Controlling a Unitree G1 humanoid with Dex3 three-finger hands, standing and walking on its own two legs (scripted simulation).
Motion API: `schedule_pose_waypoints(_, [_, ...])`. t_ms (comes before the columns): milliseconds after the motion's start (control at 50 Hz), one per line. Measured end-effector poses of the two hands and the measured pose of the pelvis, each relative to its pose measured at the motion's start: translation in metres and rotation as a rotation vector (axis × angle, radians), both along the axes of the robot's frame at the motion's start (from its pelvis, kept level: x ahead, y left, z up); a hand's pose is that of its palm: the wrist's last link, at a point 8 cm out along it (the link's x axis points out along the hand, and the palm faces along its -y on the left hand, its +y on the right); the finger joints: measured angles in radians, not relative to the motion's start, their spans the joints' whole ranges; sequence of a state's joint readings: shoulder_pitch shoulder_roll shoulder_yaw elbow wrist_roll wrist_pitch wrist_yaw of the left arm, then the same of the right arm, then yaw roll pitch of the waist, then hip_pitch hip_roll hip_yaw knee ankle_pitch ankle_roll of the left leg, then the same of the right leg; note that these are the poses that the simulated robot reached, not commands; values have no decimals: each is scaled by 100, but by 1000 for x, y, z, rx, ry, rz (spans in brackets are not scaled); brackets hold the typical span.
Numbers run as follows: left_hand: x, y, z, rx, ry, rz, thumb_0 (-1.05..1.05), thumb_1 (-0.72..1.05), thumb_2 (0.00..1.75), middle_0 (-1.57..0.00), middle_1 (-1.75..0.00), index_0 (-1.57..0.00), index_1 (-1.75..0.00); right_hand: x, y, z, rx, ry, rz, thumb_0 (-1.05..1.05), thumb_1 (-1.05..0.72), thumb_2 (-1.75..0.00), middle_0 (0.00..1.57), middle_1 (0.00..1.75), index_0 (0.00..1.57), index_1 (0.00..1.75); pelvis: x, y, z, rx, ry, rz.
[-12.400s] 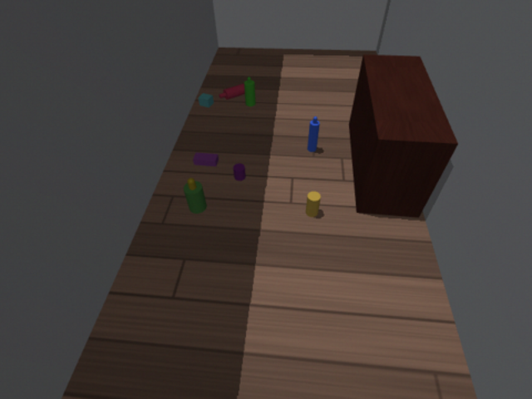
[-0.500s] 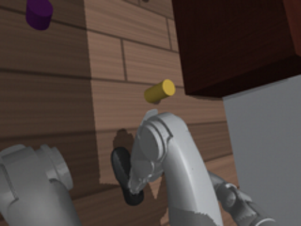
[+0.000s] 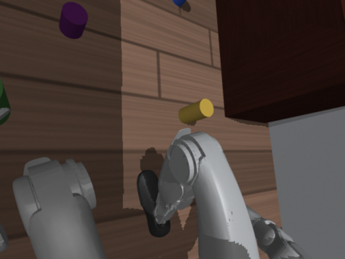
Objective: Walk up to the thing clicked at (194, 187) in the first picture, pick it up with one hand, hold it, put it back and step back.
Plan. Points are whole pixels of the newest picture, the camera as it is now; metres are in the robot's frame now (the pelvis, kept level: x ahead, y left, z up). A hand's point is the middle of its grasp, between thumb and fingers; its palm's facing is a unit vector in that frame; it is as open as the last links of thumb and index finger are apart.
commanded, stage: settle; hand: left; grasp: from the side
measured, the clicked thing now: out of the picture +0.45 +0.28 -0.20
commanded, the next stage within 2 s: lift in 1.50 s
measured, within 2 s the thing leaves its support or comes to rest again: neither
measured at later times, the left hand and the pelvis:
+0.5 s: hand out of the picture +0.43 +0.32 -0.06, palm faces +0.32 -0.94 -0.07, open 11.8 cm; pelvis +0.01 -0.01 +0.03, yaw +5 degrees
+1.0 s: hand out of the picture +0.45 +0.30 +0.00, palm faces +0.34 -0.94 -0.08, open 11.9 cm; pelvis +0.02 -0.02 +0.05, yaw +9 degrees
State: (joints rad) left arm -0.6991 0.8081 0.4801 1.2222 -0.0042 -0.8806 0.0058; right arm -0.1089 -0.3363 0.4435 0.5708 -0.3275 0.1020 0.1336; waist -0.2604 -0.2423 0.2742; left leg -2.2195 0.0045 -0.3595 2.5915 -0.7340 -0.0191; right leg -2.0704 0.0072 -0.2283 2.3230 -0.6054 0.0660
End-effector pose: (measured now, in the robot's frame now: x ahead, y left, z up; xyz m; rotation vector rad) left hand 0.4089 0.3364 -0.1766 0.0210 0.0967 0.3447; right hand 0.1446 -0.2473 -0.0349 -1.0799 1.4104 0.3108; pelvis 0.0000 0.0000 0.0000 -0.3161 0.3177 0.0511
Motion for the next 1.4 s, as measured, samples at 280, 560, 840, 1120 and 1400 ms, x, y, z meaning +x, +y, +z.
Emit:
schedule_pose_waypoints(280, [-13, 28, 87, 58, -16, 17, -4, -55, 94, -60, -93, -63, -96, 0, -4, -3, 115, -84, -151, 0, -92, -90, 21, 30, 21, 30, 2, -5, 22, 48, 99, 34])
schedule_pose_waypoints(560, [-13, 22, 129, 39, -2, -16, -4, -55, 94, -60, -92, -63, -96, 0, -12, -16, 197, -143, -307, 0, -90, -90, 21, 30, 21, 30, 10, -9, 29, 100, 185, 55])
schedule_pose_waypoints(840, [-4, 15, 164, 41, 12, 5, -5, -57, 97, -60, -93, -64, -96, 11, -17, -18, 244, -179, -365, 0, -91, -90, 21, 30, 21, 30, 18, -17, 45, 143, 246, 68])
schedule_pose_waypoints(1120, [5, 7, 186, 32, 9, 15, -5, -61, 101, -61, -95, -64, -98, 6, -27, -11, 242, -201, -411, 0, -92, -91, 21, 30, 20, 30, 19, -19, 55, 161, 267, 70])
schedule_pose_waypoints(1400, [-4, 7, 196, 33, 35, 30, -5, -61, 102, -60, -96, -63, -99, 4, -25, -4, 255, -205, -432, 0, -93, -91, 21, 30, 20, 30, 19, -20, 67, 174, 286, 80])
